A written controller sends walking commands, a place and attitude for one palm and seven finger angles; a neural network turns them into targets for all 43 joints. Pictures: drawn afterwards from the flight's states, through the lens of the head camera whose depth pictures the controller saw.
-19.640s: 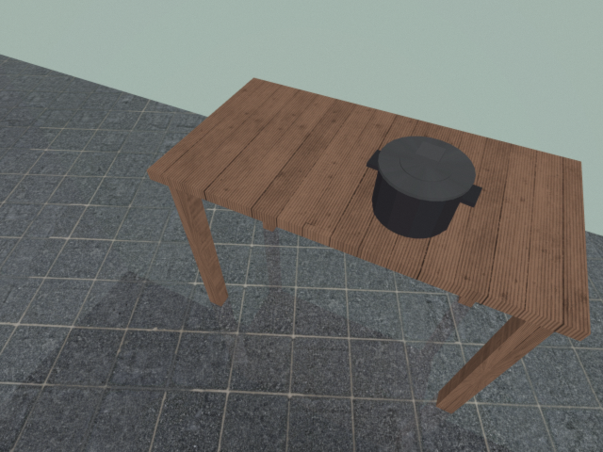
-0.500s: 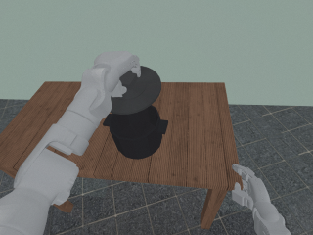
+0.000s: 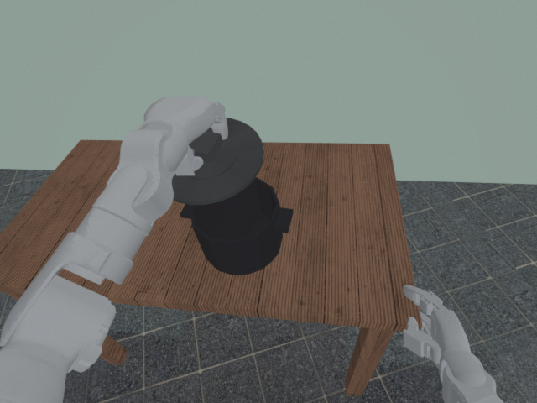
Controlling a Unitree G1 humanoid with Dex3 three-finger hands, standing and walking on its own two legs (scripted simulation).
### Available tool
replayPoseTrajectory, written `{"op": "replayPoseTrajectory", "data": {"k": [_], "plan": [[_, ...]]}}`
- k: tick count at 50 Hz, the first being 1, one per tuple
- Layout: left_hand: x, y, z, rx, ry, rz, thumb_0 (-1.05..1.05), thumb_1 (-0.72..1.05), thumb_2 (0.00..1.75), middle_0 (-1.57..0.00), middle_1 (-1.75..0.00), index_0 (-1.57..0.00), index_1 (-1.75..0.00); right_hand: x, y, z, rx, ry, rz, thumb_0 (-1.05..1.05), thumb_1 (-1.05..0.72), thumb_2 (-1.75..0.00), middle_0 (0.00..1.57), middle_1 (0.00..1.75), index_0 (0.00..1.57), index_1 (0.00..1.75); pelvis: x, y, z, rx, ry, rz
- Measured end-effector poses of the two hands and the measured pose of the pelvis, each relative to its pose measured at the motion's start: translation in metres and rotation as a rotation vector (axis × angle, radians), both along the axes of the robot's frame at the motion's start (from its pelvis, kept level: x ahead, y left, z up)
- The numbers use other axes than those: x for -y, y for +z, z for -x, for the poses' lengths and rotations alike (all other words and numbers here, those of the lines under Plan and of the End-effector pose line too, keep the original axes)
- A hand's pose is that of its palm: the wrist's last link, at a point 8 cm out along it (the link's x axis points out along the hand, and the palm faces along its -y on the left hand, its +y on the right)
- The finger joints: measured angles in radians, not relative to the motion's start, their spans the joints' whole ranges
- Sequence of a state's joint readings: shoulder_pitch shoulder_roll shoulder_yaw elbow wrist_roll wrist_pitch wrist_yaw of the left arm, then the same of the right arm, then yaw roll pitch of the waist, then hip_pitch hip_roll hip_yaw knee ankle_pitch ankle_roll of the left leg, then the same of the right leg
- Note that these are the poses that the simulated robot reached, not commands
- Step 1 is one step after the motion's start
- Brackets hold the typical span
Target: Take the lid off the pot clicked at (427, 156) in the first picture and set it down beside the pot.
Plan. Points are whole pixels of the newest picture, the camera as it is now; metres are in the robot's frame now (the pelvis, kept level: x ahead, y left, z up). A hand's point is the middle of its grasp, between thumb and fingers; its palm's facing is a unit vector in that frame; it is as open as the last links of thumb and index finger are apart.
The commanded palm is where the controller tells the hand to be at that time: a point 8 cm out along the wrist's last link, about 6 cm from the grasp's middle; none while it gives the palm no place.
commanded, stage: move the lid sideways beside the pot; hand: left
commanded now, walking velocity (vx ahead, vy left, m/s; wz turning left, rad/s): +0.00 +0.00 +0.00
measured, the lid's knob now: (203, 145) +0.46 +0.11 +0.17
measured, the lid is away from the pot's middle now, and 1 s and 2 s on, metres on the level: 0.02 0.16 0.22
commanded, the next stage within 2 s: lower the lid onto the table in 1.70 s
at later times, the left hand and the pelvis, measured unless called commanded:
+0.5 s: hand (153, 151) +0.43 +0.18 +0.18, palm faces -0.26 +0.00 -0.97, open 8.1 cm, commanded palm +0.42 +0.20 +0.26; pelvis +0.00 +0.00 +0.00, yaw +1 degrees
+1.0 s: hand (113, 150) +0.44 +0.25 +0.18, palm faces -0.27 -0.01 -0.96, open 8.1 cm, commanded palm +0.43 +0.25 +0.26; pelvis +0.01 +0.02 +0.00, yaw +1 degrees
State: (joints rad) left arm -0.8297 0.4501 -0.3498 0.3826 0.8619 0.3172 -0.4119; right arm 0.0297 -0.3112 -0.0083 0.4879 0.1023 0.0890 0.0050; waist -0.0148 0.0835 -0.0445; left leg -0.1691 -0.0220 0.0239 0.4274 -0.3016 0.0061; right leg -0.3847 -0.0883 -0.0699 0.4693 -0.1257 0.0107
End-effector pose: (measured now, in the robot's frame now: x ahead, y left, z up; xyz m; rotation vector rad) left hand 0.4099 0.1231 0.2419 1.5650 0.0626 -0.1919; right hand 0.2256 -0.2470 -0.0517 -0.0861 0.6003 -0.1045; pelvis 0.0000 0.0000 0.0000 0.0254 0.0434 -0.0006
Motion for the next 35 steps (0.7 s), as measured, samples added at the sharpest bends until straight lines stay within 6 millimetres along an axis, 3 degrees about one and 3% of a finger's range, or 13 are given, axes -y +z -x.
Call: {"op": "replayPoseTrajectory", "data": {"k": [15, 35], "plan": [[-0.026, 0.003, -0.008, -0.066, 0.057, -0.013, 0.01, 0.22, 1.01, -0.78, -0.91, -0.58, -0.76, -0.002, -0.001, 0.001, 0.011, 0.002, 0.023, 0.02, -0.91, -0.90, 0.10, 0.26, 0.28, 0.36, 0.003, 0.001, 0.002, -0.005, 0.008, -0.002], [-0.090, -0.005, -0.020, -0.118, 0.119, -0.016, 0.01, 0.22, 1.00, -0.78, -0.91, -0.57, -0.76, -0.001, 0.004, -0.002, -0.028, 0.009, 0.070, 0.02, -0.91, -0.90, 0.14, 0.27, 0.30, 0.37, -0.002, 0.002, -0.007, -0.029, 0.021, 0.016]]}}
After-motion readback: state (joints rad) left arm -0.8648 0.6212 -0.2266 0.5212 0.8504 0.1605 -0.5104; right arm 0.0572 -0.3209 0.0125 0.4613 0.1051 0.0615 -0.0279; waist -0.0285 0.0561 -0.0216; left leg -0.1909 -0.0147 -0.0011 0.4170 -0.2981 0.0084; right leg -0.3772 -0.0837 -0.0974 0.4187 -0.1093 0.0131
